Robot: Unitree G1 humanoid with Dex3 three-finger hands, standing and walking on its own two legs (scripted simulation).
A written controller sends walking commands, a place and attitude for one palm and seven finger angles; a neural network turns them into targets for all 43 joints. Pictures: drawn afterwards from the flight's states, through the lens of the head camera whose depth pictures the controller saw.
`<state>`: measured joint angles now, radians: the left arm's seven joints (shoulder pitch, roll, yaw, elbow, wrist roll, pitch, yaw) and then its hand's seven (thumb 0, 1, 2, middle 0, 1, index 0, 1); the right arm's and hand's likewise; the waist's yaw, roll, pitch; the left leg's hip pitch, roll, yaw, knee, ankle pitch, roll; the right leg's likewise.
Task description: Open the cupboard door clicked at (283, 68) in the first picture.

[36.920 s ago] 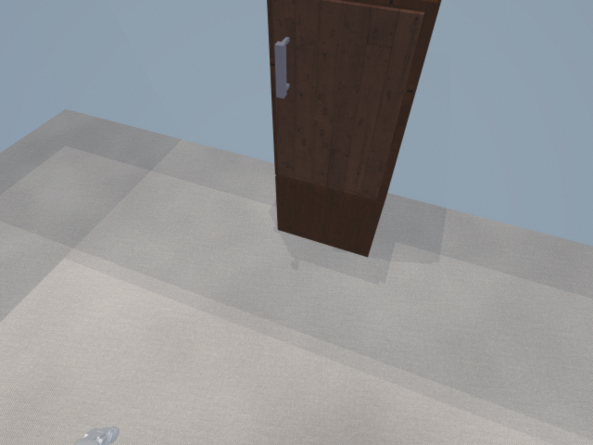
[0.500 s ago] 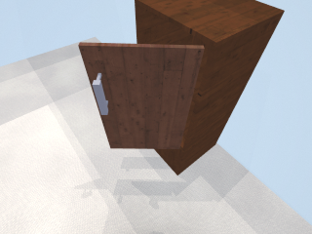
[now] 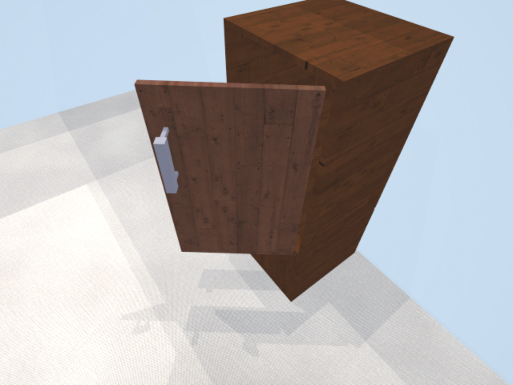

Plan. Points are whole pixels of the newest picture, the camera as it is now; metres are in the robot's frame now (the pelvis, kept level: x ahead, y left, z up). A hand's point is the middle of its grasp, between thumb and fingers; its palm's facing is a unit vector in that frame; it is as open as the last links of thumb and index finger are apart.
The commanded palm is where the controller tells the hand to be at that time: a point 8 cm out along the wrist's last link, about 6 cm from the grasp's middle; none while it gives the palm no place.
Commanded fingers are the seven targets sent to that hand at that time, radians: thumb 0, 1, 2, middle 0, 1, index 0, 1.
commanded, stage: come to a stop and stand still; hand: left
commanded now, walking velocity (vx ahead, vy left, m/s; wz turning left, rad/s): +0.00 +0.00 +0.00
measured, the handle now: (168, 160) +0.57 +0.23 +0.01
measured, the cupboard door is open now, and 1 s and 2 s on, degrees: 52 52 52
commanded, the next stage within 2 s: look again from close up in 0.02 s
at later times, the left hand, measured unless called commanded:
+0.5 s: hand out of the picture -0.02 +0.16 -0.18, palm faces +0.03 -0.99 -0.15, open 7.4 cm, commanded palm none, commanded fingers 0.00 0.90 0.90 -0.20 -0.30 -0.20 -0.30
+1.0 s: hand (147, 328) +0.21 +0.18 -0.01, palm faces +0.10 -0.99 +0.00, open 7.8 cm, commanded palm +0.13 +0.24 -0.05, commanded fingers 0.00 0.55 0.75 -0.23 -0.53 -0.23 -0.53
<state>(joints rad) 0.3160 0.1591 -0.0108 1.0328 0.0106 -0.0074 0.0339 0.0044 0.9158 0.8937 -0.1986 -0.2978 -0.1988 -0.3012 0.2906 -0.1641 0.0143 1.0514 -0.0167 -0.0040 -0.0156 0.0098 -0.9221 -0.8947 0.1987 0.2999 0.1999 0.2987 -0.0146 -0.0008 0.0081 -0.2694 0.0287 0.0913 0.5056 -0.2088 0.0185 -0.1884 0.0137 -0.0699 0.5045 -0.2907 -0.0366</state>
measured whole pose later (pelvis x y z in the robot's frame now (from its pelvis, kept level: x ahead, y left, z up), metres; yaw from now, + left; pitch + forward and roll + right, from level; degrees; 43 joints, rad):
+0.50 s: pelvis +0.00 +0.01 +0.00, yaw +0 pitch -1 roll +0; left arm 0.36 0.14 -0.01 1.08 0.01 -0.01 0.04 0.00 0.91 0.89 -0.20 -0.30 -0.20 -0.30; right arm 0.29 -0.13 0.02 1.12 -0.01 -0.01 -0.02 0.01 -0.92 -0.89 0.20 0.30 0.20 0.30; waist 0.00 -0.03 0.02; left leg -0.25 0.02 0.10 0.45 -0.18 0.03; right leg -0.17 0.01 -0.06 0.44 -0.26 -0.03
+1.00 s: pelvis -0.01 +0.01 -0.04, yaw +1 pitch +8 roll +0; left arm 0.37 0.15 0.05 0.13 -0.20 -0.42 -0.08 0.02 0.80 0.83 -0.20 -0.39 -0.20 -0.39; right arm 0.23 -0.26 -0.04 0.68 0.02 -0.28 -0.02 0.02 -0.92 -0.89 0.20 0.30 0.20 0.30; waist -0.03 0.01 -0.12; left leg -0.66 0.00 0.08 0.85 -0.33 0.04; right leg -0.58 -0.03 -0.07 0.88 -0.44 -0.02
